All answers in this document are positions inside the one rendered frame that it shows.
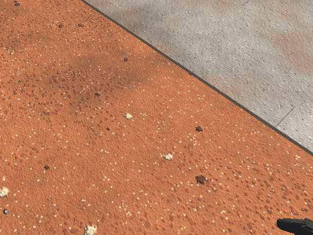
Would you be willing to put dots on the robot right hand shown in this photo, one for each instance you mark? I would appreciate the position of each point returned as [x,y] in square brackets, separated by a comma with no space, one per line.
[296,226]

